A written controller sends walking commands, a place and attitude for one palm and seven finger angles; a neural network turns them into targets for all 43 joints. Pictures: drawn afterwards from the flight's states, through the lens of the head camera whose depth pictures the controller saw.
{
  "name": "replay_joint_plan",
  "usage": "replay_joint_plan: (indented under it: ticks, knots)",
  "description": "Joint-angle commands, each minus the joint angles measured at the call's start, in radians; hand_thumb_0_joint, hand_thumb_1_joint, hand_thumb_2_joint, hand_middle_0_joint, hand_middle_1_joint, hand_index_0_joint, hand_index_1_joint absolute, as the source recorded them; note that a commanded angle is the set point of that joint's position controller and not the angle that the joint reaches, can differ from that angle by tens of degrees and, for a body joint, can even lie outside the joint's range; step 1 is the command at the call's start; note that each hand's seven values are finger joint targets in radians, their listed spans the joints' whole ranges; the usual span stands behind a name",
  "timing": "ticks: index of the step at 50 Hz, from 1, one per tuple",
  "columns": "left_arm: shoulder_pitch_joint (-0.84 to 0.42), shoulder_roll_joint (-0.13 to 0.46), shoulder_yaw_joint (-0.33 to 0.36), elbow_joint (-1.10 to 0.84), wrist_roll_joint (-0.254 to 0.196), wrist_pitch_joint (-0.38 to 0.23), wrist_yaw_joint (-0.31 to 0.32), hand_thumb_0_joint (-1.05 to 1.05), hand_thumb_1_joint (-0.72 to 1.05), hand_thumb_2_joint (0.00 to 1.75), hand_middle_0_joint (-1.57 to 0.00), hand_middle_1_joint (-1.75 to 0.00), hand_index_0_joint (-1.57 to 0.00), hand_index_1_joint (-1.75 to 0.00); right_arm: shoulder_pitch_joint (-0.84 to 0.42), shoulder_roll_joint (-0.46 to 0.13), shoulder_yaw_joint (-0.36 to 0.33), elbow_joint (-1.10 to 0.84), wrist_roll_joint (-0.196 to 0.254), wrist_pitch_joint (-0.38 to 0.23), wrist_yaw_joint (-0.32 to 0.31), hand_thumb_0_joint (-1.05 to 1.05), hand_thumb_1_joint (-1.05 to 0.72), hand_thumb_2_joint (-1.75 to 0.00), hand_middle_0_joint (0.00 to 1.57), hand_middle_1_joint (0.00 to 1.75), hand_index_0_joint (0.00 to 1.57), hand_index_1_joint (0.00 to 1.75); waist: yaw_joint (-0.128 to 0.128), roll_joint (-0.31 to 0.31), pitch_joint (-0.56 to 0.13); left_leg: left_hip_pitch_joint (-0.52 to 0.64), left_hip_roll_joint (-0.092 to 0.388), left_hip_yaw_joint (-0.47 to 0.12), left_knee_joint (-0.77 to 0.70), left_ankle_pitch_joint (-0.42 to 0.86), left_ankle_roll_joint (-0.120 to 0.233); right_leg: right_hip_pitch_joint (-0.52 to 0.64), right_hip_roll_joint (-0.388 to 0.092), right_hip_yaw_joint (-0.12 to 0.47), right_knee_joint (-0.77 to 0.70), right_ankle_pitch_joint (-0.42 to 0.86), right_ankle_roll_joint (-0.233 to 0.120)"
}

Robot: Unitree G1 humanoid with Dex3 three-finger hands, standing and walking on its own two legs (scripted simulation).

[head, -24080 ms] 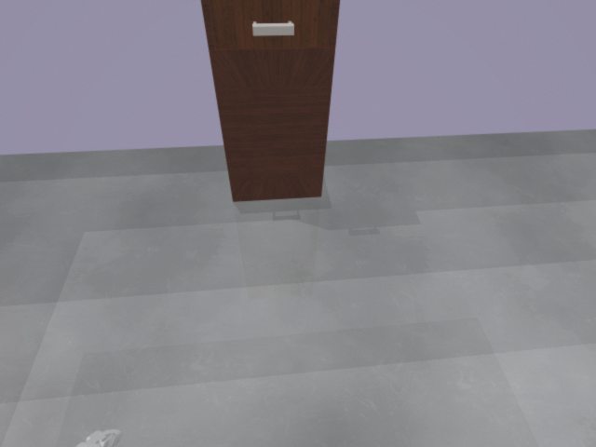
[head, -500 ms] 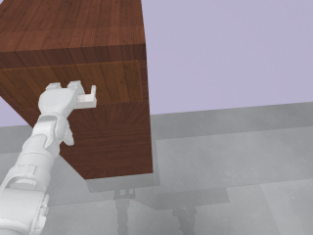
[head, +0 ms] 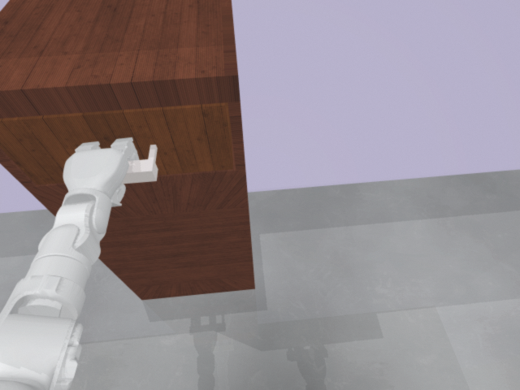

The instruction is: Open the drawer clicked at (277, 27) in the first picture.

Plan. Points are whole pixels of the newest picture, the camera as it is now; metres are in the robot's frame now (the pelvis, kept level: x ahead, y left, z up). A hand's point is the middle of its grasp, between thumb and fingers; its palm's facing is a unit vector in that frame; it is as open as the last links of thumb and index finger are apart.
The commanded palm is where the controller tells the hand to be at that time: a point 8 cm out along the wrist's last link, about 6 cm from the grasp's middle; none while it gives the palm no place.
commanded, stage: close the thumb around the handle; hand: left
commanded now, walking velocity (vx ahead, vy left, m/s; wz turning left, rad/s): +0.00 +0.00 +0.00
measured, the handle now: (118, 162) +0.47 +0.26 +0.06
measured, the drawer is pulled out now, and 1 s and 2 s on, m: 0.00 0.01 0.06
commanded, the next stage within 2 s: pull the drawer open in 0.18 s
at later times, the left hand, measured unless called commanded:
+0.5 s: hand (112, 193) +0.42 +0.27 +0.04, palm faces -0.04 -0.03 -1.00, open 6.0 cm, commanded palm +0.38 +0.26 +0.10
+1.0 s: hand (110, 198) +0.41 +0.27 +0.04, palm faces -0.04 -0.03 -1.00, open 5.9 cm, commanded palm +0.39 +0.27 +0.10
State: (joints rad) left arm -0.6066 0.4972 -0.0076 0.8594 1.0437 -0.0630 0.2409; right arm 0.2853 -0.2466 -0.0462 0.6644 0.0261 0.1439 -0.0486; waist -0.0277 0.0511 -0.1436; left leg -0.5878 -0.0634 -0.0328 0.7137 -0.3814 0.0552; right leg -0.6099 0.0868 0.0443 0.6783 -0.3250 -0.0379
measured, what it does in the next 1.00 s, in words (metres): stands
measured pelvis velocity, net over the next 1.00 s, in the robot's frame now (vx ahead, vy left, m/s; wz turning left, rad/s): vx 0.00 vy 0.01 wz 0.01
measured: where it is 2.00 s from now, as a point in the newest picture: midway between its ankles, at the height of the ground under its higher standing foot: outside the picture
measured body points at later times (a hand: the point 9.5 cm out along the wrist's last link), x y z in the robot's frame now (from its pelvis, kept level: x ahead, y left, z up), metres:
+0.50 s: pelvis +0.00 +0.00 +0.00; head +0.07 -0.01 +0.45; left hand +0.42 +0.26 +0.09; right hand +0.08 -0.27 -0.13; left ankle -0.03 +0.08 -0.71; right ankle -0.01 -0.10 -0.71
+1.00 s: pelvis +0.00 +0.01 +0.00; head +0.06 +0.00 +0.45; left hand +0.41 +0.27 +0.09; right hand +0.13 -0.25 -0.13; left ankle -0.03 +0.08 -0.71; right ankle -0.01 -0.10 -0.71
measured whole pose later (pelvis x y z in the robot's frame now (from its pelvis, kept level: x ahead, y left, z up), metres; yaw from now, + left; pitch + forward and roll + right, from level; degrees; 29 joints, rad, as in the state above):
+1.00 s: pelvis +0.00 +0.01 +0.00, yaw +1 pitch +14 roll -1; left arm -0.54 0.47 -0.06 0.76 1.04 -0.04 0.24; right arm 0.22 -0.24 -0.04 0.65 0.03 0.14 -0.06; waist 0.00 0.05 -0.14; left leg -0.56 -0.08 -0.04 0.71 -0.38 0.07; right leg -0.58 0.07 0.04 0.67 -0.33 -0.03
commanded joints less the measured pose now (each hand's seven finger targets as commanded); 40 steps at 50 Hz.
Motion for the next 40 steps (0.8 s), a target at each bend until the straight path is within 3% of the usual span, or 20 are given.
replay_joint_plan:
  ticks: [1,2,4,7,10,16,19,20,21,24,27,31,33,36,39,40]
  knots:
    - [-0.385,0.286,0.093,-0.213,0.000,-0.026,0.041,0.00,0.90,0.90,-0.40,-1.35,-0.40,-1.35,0.043,-0.151,-0.053,-0.095,-0.008,-0.025,-0.014,0.00,-0.90,-0.90,0.20,0.30,0.20,0.30,-0.001,0.000,-0.362,0.171,0.033,0.015,-0.043,0.470,-0.013,0.228,-0.033,-0.017,-0.042,0.371,-0.014]
    - [-0.360,0.284,0.096,-0.208,0.002,-0.029,0.044,0.00,0.90,0.90,-0.40,-1.35,-0.40,-1.35,0.044,-0.149,-0.054,-0.099,-0.006,-0.025,-0.014,0.00,-0.90,-0.90,0.20,0.30,0.20,0.30,0.003,-0.009,-0.368,0.172,0.032,0.014,-0.039,0.472,-0.013,0.229,-0.032,-0.015,-0.040,0.372,-0.012]
    - [-0.400,0.250,0.060,-0.214,-0.002,-0.032,0.046,0.00,0.90,0.90,-0.40,-1.35,-0.40,-1.35,0.045,-0.149,-0.055,-0.095,-0.004,-0.027,-0.015,0.00,-0.90,-0.90,0.20,0.30,0.20,0.30,-0.016,0.003,-0.340,0.174,0.032,0.016,-0.038,0.442,-0.013,0.194,-0.032,-0.019,-0.046,0.348,-0.011]
    - [-0.410,0.326,0.118,-0.192,-0.001,-0.032,0.062,0.00,0.90,0.90,-0.40,-1.35,-0.40,-1.35,0.048,-0.153,-0.054,-0.087,-0.005,-0.028,-0.019,0.00,-0.90,-0.90,0.20,0.30,0.20,0.30,-0.010,-0.010,-0.364,0.150,0.027,0.018,-0.039,0.414,-0.008,0.226,-0.033,-0.009,-0.041,0.351,-0.010]
    - [-0.434,0.280,0.078,-0.219,0.002,-0.029,0.066,0.00,0.90,0.90,-0.40,-1.35,-0.40,-1.35,0.048,-0.149,-0.057,-0.085,-0.004,-0.033,-0.018,0.00,-0.90,-0.90,0.20,0.30,0.20,0.30,-0.018,0.028,-0.372,0.181,0.030,0.015,-0.035,0.443,-0.015,0.197,-0.033,-0.019,-0.037,0.350,-0.012]
    - [-0.404,0.291,0.093,-0.197,-0.006,-0.020,0.065,0.00,0.90,0.90,-0.40,-1.35,-0.40,-1.35,0.046,-0.152,-0.054,-0.087,-0.004,-0.032,-0.015,0.00,-0.90,-0.90,0.20,0.30,0.20,0.30,-0.007,0.017,-0.372,0.164,0.028,0.016,-0.041,0.431,-0.013,0.219,-0.032,-0.017,-0.043,0.347,-0.014]
    - [-0.348,0.246,0.068,-0.224,-0.016,-0.018,0.060,0.00,0.90,0.90,-0.40,-1.35,-0.40,-1.35,0.037,-0.147,-0.056,-0.098,0.000,-0.031,-0.010,0.00,-0.90,-0.90,0.20,0.30,0.20,0.30,0.001,0.012,-0.375,0.185,0.030,0.017,-0.041,0.449,-0.013,0.224,-0.031,-0.021,-0.043,0.358,-0.012]
    - [-0.307,0.267,0.093,-0.230,-0.019,-0.018,0.060,0.00,0.90,0.90,-0.40,-1.35,-0.40,-1.35,0.031,-0.147,-0.056,-0.104,0.001,-0.031,-0.010,0.00,-0.90,-0.90,0.20,0.30,0.20,0.30,0.016,0.008,-0.385,0.180,0.029,0.020,-0.043,0.451,-0.012,0.243,-0.031,-0.017,-0.044,0.364,-0.013]
    - [-0.292,0.274,0.098,-0.236,-0.021,-0.016,0.057,0.00,0.90,0.90,-0.40,-1.35,-0.40,-1.35,0.027,-0.152,-0.055,-0.105,-0.002,-0.028,-0.011,0.00,-0.90,-0.90,0.20,0.30,0.20,0.30,0.012,-0.006,-0.390,0.178,0.031,0.018,-0.044,0.470,-0.012,0.259,-0.031,-0.015,-0.043,0.386,-0.013]
    - [-0.189,0.251,0.100,-0.296,-0.039,-0.015,0.048,0.00,0.90,0.90,-0.40,-1.35,-0.40,-1.35,0.006,-0.146,-0.057,-0.125,0.003,-0.031,-0.005,0.00,-0.90,-0.90,0.20,0.30,0.20,0.30,0.032,0.005,-0.383,0.188,0.034,0.023,-0.051,0.496,-0.011,0.281,-0.032,-0.012,-0.046,0.413,-0.012]
    - [-0.052,0.269,0.141,-0.380,-0.058,-0.011,0.039,0.00,0.90,0.90,-0.40,-1.35,-0.40,-1.35,-0.016,-0.143,-0.055,-0.144,0.003,-0.029,0.002,0.00,-0.90,-0.90,0.20,0.30,0.20,0.30,0.058,-0.008,-0.408,0.190,0.037,0.023,-0.054,0.586,-0.011,0.346,-0.037,-0.002,-0.038,0.507,-0.008]
    - [0.065,0.237,0.136,-0.506,-0.071,0.015,0.033,0.00,0.90,0.90,-0.40,-1.35,-0.40,-1.35,-0.048,-0.145,-0.056,-0.159,0.002,-0.036,0.012,0.00,-0.90,-0.90,0.20,0.30,0.20,0.30,0.061,0.006,-0.381,0.227,0.049,0.014,-0.058,0.678,-0.018,0.336,-0.037,-0.008,-0.043,0.528,-0.005]
    - [-0.207,0.282,0.124,-0.410,-0.039,0.035,0.045,0.00,0.90,0.90,-0.40,-1.35,-0.40,-1.35,-0.013,-0.162,-0.052,-0.107,0.002,-0.030,-0.003,0.00,-0.90,-0.90,0.20,0.30,0.20,0.30,-0.009,-0.013,-0.285,0.206,0.049,0.010,-0.053,0.580,-0.021,0.233,-0.032,-0.026,-0.048,0.449,-0.001]
    - [-0.233,0.344,0.168,-0.360,-0.008,0.050,0.056,0.00,0.90,0.90,-0.40,-1.35,-0.40,-1.35,-0.007,-0.161,-0.052,-0.100,-0.007,-0.031,-0.014,0.00,-0.90,-0.90,0.20,0.30,0.20,0.30,0.016,-0.002,-0.311,0.199,0.041,0.014,-0.061,0.530,-0.023,0.246,-0.028,-0.026,-0.050,0.395,-0.013]
    - [-0.291,0.253,0.084,-0.365,-0.004,0.056,0.055,0.00,0.90,0.90,-0.40,-1.35,-0.40,-1.35,0.001,-0.147,-0.054,-0.095,-0.006,-0.031,-0.014,0.00,-0.90,-0.90,0.20,0.30,0.20,0.30,0.006,0.060,-0.360,0.271,0.043,0.003,-0.044,0.613,-0.042,0.201,-0.030,-0.040,-0.034,0.389,-0.016]
    - [-0.299,0.262,0.092,-0.356,-0.004,0.055,0.054,0.00,0.90,0.90,-0.40,-1.35,-0.40,-1.35,0.002,-0.147,-0.054,-0.092,-0.005,-0.030,-0.013,0.00,-0.90,-0.90,0.20,0.30,0.20,0.30,0.010,0.067,-0.360,0.280,0.045,-0.003,-0.041,0.618,-0.047,0.188,-0.028,-0.041,-0.034,0.369,-0.017]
